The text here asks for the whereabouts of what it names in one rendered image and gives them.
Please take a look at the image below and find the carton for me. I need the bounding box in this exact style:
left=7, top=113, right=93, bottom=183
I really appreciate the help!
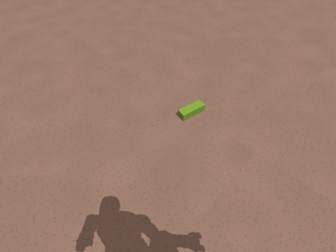
left=178, top=100, right=205, bottom=121

